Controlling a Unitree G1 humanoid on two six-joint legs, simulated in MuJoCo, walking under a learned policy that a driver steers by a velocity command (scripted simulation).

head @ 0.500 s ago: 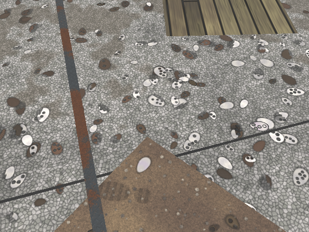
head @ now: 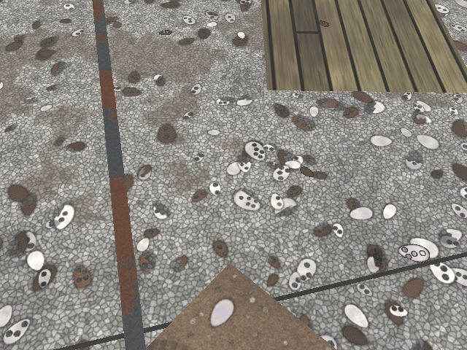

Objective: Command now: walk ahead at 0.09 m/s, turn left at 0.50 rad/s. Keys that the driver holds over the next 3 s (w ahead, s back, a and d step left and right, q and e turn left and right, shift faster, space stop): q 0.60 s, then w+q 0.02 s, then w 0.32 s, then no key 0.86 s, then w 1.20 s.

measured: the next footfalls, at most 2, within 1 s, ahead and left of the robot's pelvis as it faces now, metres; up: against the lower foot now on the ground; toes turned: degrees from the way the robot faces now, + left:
right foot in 0.08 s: +0.12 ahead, -0.11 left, +0.00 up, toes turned +5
left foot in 0.56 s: +0.00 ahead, +0.09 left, +0.00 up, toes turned +23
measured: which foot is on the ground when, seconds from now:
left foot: down 0.00-0.10, up 0.12-0.54, down 0.56-1.00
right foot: up 0.00-0.06, down 0.08-0.56, up 0.58-1.00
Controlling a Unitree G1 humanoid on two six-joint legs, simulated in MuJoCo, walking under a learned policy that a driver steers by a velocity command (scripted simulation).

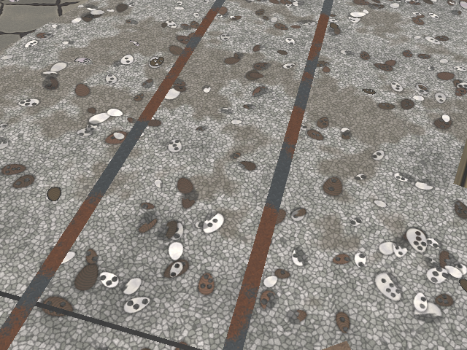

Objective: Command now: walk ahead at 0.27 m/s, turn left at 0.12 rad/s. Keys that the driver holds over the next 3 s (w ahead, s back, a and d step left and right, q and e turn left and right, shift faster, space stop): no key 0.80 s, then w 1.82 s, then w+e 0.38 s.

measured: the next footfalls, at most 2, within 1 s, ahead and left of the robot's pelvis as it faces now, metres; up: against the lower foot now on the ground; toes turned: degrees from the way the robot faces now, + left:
right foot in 0.14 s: +0.17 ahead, -0.12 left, +0.00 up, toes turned -2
left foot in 0.52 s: +0.16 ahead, +0.08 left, +0.00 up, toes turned -1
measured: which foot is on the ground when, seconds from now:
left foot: down 0.00-0.14, up 0.16-0.50, down 0.52-1.00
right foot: up 0.00-0.12, down 0.14-1.00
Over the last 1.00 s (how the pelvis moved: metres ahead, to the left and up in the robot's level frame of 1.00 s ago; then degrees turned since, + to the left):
0.07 0.03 0.01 28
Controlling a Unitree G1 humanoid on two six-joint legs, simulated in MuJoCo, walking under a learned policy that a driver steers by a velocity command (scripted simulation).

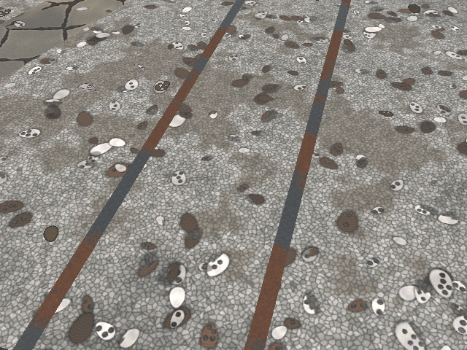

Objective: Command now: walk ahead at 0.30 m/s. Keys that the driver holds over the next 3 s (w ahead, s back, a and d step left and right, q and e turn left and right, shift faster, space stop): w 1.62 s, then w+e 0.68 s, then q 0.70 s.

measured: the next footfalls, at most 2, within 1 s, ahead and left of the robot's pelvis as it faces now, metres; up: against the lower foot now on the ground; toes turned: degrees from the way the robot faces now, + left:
left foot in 0.58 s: +0.43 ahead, +0.04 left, +0.00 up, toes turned +4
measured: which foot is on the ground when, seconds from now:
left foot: down 0.00-0.14, up 0.16-0.56, down 0.58-1.00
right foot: down 0.00-0.60, up 0.62-1.00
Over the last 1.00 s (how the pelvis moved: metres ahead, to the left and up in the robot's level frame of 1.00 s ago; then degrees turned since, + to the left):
0.15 -0.03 -0.01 0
